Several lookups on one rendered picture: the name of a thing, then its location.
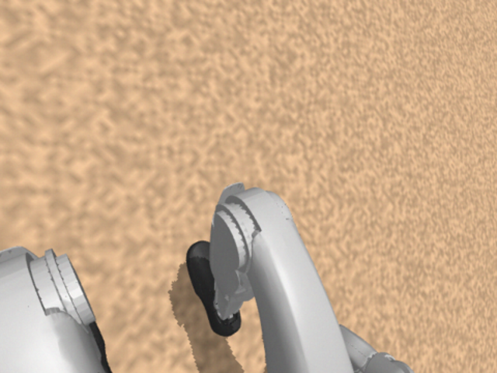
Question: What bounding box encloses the left robot foot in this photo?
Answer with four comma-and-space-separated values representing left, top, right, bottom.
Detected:
89, 321, 112, 373

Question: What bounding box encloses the right robot hand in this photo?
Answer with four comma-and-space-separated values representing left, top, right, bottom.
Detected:
339, 324, 378, 373

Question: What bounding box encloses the right robot foot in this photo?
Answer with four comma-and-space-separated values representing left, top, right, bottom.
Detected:
186, 241, 241, 336

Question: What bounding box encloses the right robot arm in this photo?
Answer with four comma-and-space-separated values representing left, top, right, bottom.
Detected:
364, 352, 415, 373

